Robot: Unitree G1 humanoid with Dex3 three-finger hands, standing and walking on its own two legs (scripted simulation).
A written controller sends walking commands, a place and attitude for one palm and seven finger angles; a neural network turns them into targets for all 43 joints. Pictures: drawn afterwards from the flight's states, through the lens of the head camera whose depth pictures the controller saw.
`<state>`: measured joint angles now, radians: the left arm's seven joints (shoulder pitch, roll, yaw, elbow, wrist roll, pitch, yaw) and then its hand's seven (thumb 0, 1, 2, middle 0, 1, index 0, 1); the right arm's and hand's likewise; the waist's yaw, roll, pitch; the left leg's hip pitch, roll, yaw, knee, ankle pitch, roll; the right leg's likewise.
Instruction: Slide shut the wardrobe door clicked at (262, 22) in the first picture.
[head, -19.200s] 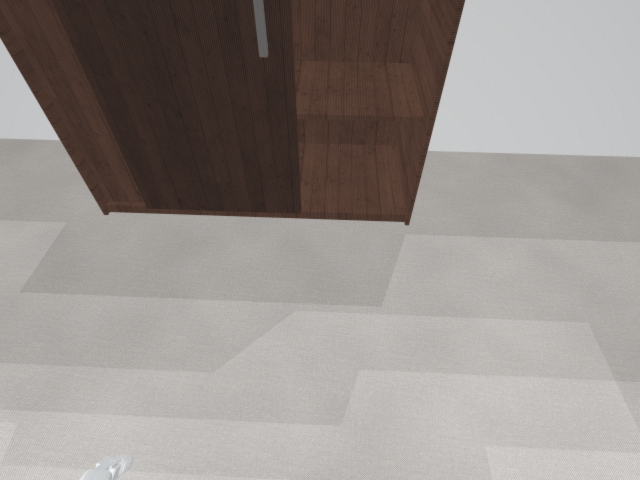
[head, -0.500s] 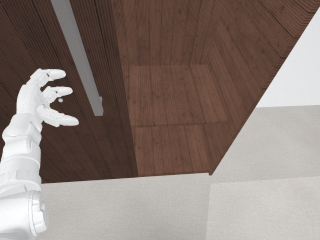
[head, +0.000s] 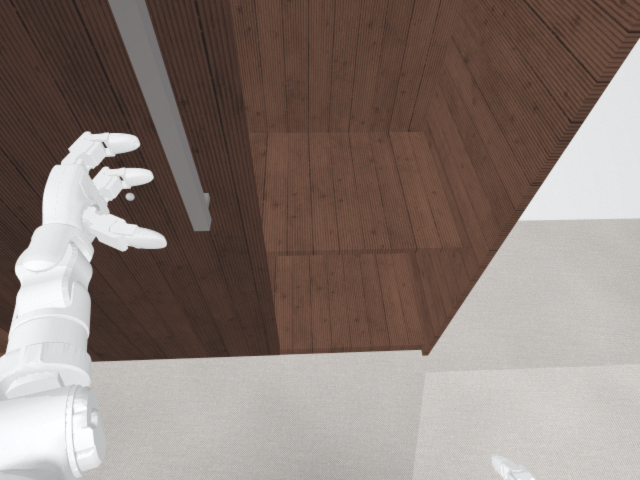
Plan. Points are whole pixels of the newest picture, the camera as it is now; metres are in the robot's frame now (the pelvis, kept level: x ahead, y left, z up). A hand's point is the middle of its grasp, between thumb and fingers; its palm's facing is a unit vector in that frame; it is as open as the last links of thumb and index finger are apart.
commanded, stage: move the hooked fingers beside the handle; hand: left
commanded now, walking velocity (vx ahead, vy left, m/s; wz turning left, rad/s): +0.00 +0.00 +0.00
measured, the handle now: (176, 127) +0.50 +0.19 +0.16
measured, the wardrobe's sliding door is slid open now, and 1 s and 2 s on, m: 0.46 0.46 0.46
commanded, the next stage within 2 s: feel for the door with the fingertips in 0.14 s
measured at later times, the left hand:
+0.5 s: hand (156, 191) +0.44 +0.22 +0.11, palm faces +0.05 -1.00 +0.00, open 14.0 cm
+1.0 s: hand (150, 185) +0.44 +0.23 +0.12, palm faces +0.06 -1.00 +0.00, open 14.0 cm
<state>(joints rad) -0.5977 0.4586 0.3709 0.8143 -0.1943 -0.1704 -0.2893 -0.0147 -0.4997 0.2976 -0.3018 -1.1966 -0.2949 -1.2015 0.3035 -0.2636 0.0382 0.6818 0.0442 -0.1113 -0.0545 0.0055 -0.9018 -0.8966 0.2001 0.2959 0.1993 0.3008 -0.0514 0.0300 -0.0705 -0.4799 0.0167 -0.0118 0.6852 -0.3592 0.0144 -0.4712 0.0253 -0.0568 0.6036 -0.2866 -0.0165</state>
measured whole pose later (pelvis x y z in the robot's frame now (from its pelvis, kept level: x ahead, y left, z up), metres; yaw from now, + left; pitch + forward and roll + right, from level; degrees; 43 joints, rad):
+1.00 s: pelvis +0.00 +0.00 +0.00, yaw +0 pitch +10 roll -2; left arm -0.72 0.46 0.34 0.94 -0.17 -0.16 -0.25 -0.01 -0.50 0.30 -0.30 -1.20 -0.29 -1.20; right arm 0.32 -0.27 0.03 0.71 0.04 -0.11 -0.05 0.01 -0.90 -0.90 0.20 0.30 0.20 0.30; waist -0.07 0.02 -0.07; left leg -0.52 0.01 -0.01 0.70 -0.36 0.02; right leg -0.50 0.02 -0.06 0.62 -0.29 -0.01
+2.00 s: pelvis +0.00 +0.00 +0.00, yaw -1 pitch +10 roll -2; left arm -0.70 0.39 0.33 0.90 -0.15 -0.19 -0.18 -0.01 -0.50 0.30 -0.30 -1.20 -0.30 -1.20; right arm 0.34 -0.26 0.02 0.70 0.04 -0.10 -0.03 0.01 -0.90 -0.90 0.20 0.30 0.20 0.30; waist -0.09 0.04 -0.09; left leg -0.51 0.02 0.00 0.69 -0.36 0.01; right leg -0.51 0.03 -0.04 0.62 -0.29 -0.02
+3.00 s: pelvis -0.01 +0.00 +0.00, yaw +0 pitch +9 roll -1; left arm -0.74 0.34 0.28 0.94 -0.13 -0.21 -0.10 -0.01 -0.50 0.30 -0.30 -1.20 -0.28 -1.20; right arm 0.34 -0.25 0.02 0.74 0.03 -0.11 -0.02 0.01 -0.90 -0.90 0.20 0.30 0.20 0.30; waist -0.08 0.03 -0.07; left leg -0.50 0.01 0.00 0.69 -0.35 0.01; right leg -0.50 0.02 -0.04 0.62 -0.28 -0.02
